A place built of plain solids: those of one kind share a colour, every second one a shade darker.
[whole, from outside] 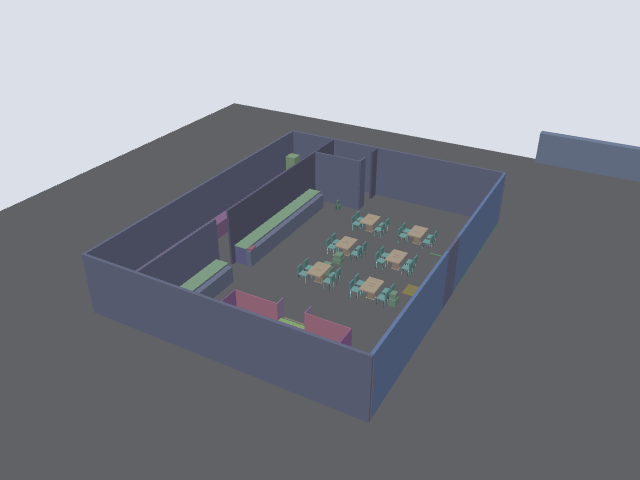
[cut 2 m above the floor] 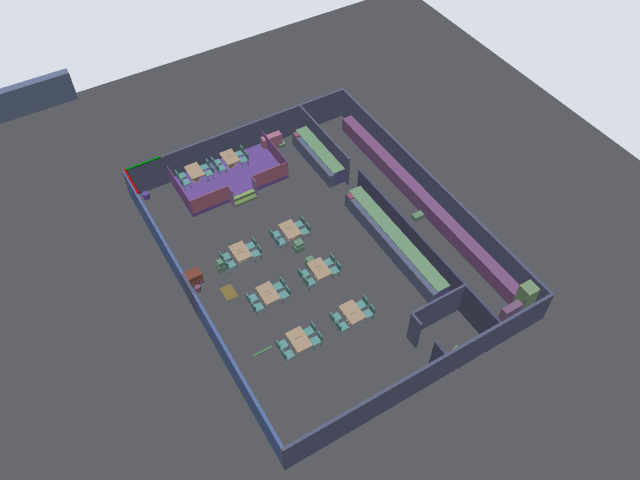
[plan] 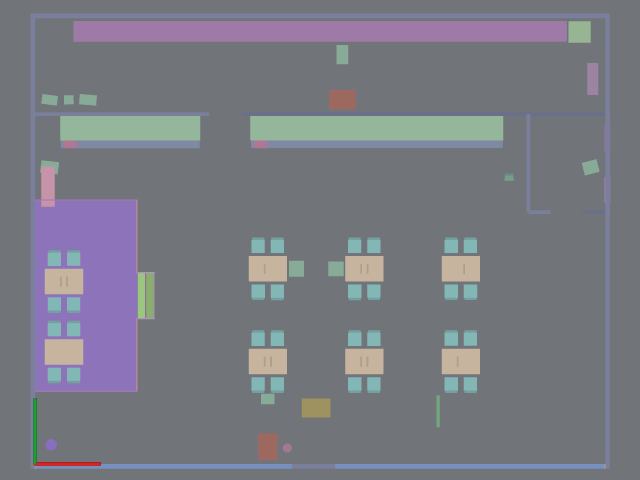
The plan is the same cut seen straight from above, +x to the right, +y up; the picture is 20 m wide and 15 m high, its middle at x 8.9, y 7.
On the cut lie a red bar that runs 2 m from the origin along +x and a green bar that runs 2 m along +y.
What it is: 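A works or school canteen of the 2010s to 2020s; 17.8 x 13.9 m, ceiling 3.2 m, a street door 0.95 x 2.1 m in the glazed front; tables 0.75 m, chairs 0.45 m, bar tops 1.06 m, a counter 1.0 m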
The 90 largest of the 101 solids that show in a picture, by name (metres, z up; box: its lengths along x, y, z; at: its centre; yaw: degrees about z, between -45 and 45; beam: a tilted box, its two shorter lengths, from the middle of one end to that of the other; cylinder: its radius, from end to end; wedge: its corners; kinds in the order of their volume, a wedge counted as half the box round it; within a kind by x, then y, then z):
{
 "street_hedge_1": {"box": [0.6, 16.6, 2.25], "at": [-10.7, -8.3, 1.07]},
 "street_hedge_2": {"box": [0.6, 16.6, 2.25], "at": [28.5, -8.3, 1.07]},
 "wall_1": {"box": [0.15, 14.23, 3.25], "at": [-0.07, 6.96, 1.57]},
 "wall_2": {"box": [5.44, 0.12, 3.25], "at": [2.72, 10.93, 1.57]},
 "wall_3": {"box": [1.5, 0.15, 3.25], "at": [8.78, -0.07, 1.57]},
 "wall_4": {"box": [18.11, 0.15, 3.25], "at": [8.9, 14.01, 1.57]},
 "wall_5": {"box": [11.37, 0.12, 3.25], "at": [12.12, 10.93, 1.57]},
 "wall_6": {"box": [0.12, 3.06, 3.25], "at": [15.41, 9.4, 1.57]},
 "wall_7": {"box": [0.7, 0.12, 3.25], "at": [15.76, 7.87, 1.57]},
 "wall_8": {"box": [0.7, 0.12, 3.25], "at": [17.46, 7.87, 1.57]},
 "wall_9": {"box": [0.15, 8.17, 3.25], "at": [17.89, 3.94, 1.57]},
 "wall_10": {"box": [0.15, 3.3, 3.25], "at": [17.89, 9.37, 1.57]},
 "wall_11": {"box": [0.15, 3.36, 3.25], "at": [17.89, 12.4, 1.57]},
 "back_worktop_1": {"box": [15.41, 0.65, 0.95], "at": [8.9, 13.52, 0.42]},
 "counter_1": {"box": [4.34, 0.7, 1.05], "at": [2.97, 10.52, 0.47]},
 "counter_2": {"box": [7.87, 0.7, 1.05], "at": [10.68, 10.52, 0.47]},
 "window_wall_1": {"box": [8.18, 0.15, 3.25], "at": [4.09, -0.07, 1.57]},
 "window_wall_2": {"box": [8.43, 0.15, 3.25], "at": [13.59, -0.07, 1.57]},
 "dais_1": {"box": [3.2, 6.02, 0.35], "at": [1.6, 5.26, 0.12]},
 "tray_rail_1": {"box": [4.34, 0.3, 0.94], "at": [2.97, 10.02, 0.42]},
 "tray_rail_2": {"box": [7.87, 0.3, 0.94], "at": [10.68, 10.02, 0.42]},
 "back_fridge_1": {"box": [0.7, 0.68, 1.9], "at": [17.01, 13.5, 0.9]},
 "box_cardboard_1": {"box": [0.55, 0.39, 0.28], "at": [0.45, 9.27, 0.09], "yaw": -6.6},
 "box_cardboard_2": {"box": [0.49, 0.31, 0.42], "at": [0.45, 11.38, 0.16], "yaw": -7.4},
 "box_cardboard_3": {"box": [0.3, 0.29, 0.34], "at": [1.05, 11.38, 0.12], "yaw": 0.6},
 "box_cardboard_4": {"box": [0.54, 0.32, 0.41], "at": [1.65, 11.38, 0.16], "yaw": -4.9},
 "box_cardboard_5": {"box": [0.42, 0.34, 0.43], "at": [7.27, 2.03, 0.17]},
 "box_cardboard_6": {"box": [0.34, 0.28, 0.29], "at": [7.28, 2.04, 0.53], "yaw": 2.9},
 "box_cardboard_7": {"box": [0.41, 0.42, 0.22], "at": [8.16, 6.12, 0.47], "yaw": 2.9},
 "box_cardboard_8": {"box": [0.47, 0.5, 0.4], "at": [8.17, 6.1, 0.15]},
 "box_cardboard_9": {"box": [0.49, 0.47, 0.32], "at": [9.4, 6.1, 0.11]},
 "box_cardboard_10": {"box": [0.43, 0.39, 0.24], "at": [9.41, 6.08, 0.39], "yaw": 2.9},
 "box_cardboard_11": {"box": [0.37, 0.6, 0.36], "at": [9.6, 12.79, 0.13]},
 "box_cardboard_12": {"box": [0.48, 0.41, 0.35], "at": [17.36, 9.27, 0.13], "yaw": 14.4},
 "shelf_1": {"box": [0.35, 1.0, 1.95], "at": [17.43, 12.03, 0.93]},
 "meeting_table_1": {"box": [1.2, 0.8, 0.07], "at": [0.9, 3.5, 1.01]},
 "meeting_table_2": {"box": [1.2, 0.8, 0.07], "at": [0.9, 5.7, 1.01]},
 "meeting_table_3": {"box": [0.06, 0.32, 0.8], "at": [7.17, 3.2, 0.35]},
 "meeting_table_4": {"box": [1.2, 0.8, 0.07], "at": [7.27, 3.2, 0.71]},
 "meeting_table_5": {"box": [1.2, 0.8, 0.07], "at": [7.27, 6.1, 0.71]},
 "meeting_table_6": {"box": [1.2, 0.8, 0.07], "at": [10.29, 3.2, 0.71]},
 "meeting_table_7": {"box": [1.2, 0.8, 0.07], "at": [10.29, 6.1, 0.71]},
 "meeting_table_8": {"box": [1.2, 0.8, 0.07], "at": [13.3, 3.2, 0.71]},
 "meeting_table_9": {"box": [1.2, 0.8, 0.07], "at": [13.3, 6.1, 0.71]},
 "recycling_station_1": {"box": [0.42, 1.26, 1.0], "at": [0.4, 8.67, 0.45]},
 "crate_1": {"box": [0.6, 0.82, 0.27], "at": [7.27, 0.54, 0.28]},
 "crate_2": {"box": [0.6, 0.82, 0.27], "at": [7.27, 0.54, 0.55]},
 "crate_3": {"box": [0.82, 0.6, 0.27], "at": [9.6, 11.38, 0.55]},
 "counter_top_1": {"box": [4.38, 0.78, 0.04], "at": [2.97, 10.5, 1.02]},
 "counter_top_2": {"box": [7.91, 0.78, 0.04], "at": [10.68, 10.5, 1.02]},
 "dais_rail_end_1": {"box": [3.2, 0.04, 1.0], "at": [1.6, 2.27, 0.75]},
 "dais_rail_end_2": {"box": [3.2, 0.04, 1.0], "at": [1.6, 8.25, 0.75]},
 "dais_steps_1": {"box": [0.27, 1.4, 0.35], "at": [3.33, 5.26, 0.12]},
 "dais_steps_2": {"box": [0.27, 1.4, 0.2], "at": [3.6, 5.26, 0.05]},
 "trolley_1": {"box": [0.62, 0.84, 0.19], "at": [7.27, 0.54, 0.04]},
 "trolley_2": {"box": [0.84, 0.62, 0.19], "at": [9.6, 11.38, 0.04]},
 "dais_rail_front_1": {"box": [0.04, 2.31, 1.0], "at": [3.18, 3.4, 0.75]},
 "dais_rail_front_2": {"box": [0.04, 2.31, 1.0], "at": [3.18, 7.12, 0.75]},
 "side_chair_1": {"box": [0.42, 0.42, 0.04], "at": [6.97, 2.5, 0.43]},
 "side_chair_2": {"box": [0.42, 0.42, 0.04], "at": [6.97, 3.9, 0.43]},
 "side_chair_3": {"box": [0.42, 0.42, 0.04], "at": [6.97, 5.4, 0.43]},
 "side_chair_4": {"box": [0.42, 0.42, 0.04], "at": [6.97, 6.8, 0.43]},
 "side_chair_5": {"box": [0.42, 0.42, 0.04], "at": [7.57, 2.5, 0.43]},
 "side_chair_6": {"box": [0.42, 0.42, 0.04], "at": [7.57, 3.9, 0.43]},
 "side_chair_7": {"box": [0.42, 0.42, 0.04], "at": [7.57, 5.4, 0.43]},
 "side_chair_8": {"box": [0.42, 0.42, 0.04], "at": [7.57, 6.8, 0.43]},
 "side_chair_9": {"box": [0.42, 0.42, 0.04], "at": [9.98, 2.5, 0.43]},
 "side_chair_10": {"box": [0.42, 0.42, 0.04], "at": [9.98, 3.9, 0.43]},
 "side_chair_11": {"box": [0.42, 0.42, 0.04], "at": [9.98, 5.4, 0.43]},
 "side_chair_12": {"box": [0.42, 0.42, 0.04], "at": [9.98, 6.8, 0.43]},
 "side_chair_13": {"box": [0.42, 0.42, 0.04], "at": [10.59, 2.5, 0.43]},
 "side_chair_14": {"box": [0.42, 0.42, 0.04], "at": [10.59, 3.9, 0.43]},
 "side_chair_15": {"box": [0.42, 0.42, 0.04], "at": [10.59, 5.4, 0.43]},
 "side_chair_16": {"box": [0.42, 0.42, 0.04], "at": [10.59, 6.8, 0.43]},
 "side_chair_17": {"box": [0.42, 0.42, 0.04], "at": [13.0, 2.5, 0.43]},
 "side_chair_18": {"box": [0.42, 0.42, 0.04], "at": [13.0, 3.9, 0.43]},
 "side_chair_19": {"box": [0.42, 0.42, 0.04], "at": [13.0, 5.4, 0.43]},
 "side_chair_20": {"box": [0.42, 0.42, 0.04], "at": [13.0, 6.8, 0.43]},
 "side_chair_21": {"box": [0.42, 0.42, 0.04], "at": [13.6, 2.5, 0.43]},
 "side_chair_22": {"box": [0.42, 0.42, 0.04], "at": [13.6, 3.9, 0.43]},
 "side_chair_23": {"box": [0.42, 0.42, 0.04], "at": [13.6, 5.4, 0.43]},
 "dais_cheek_1": {"box": [0.54, 0.04, 1.3], "at": [3.47, 4.54, 0.6]},
 "dais_cheek_2": {"box": [0.54, 0.04, 1.3], "at": [3.47, 5.98, 0.6]},
 "plant_pot_1": {"cylinder": 0.18, "from": [0.5, 0.6, 0.0], "to": [0.5, 0.6, 0.38]},
 "door_mat_1": {"box": [0.9, 0.6, 0.07], "at": [8.78, 1.75, -0.02]},
 "tray_stack_1": {"box": [0.42, 0.3, 0.1], "at": [1.1, 10.02, 0.94]},
 "tray_stack_2": {"box": [0.42, 0.3, 0.1], "at": [7.04, 10.02, 0.94]},
 "front_corner_1": {"box": [0.04, 0.17, 3.1], "at": [0.0, -0.07, 1.5]},
 "bin_waste_1": {"cylinder": 0.14, "from": [7.88, 0.5, 0.0], "to": [7.88, 0.5, 0.31]},
 "cable_protector_1": {"box": [0.1, 1.0, 0.07], "at": [12.59, 1.65, -0.01]}
}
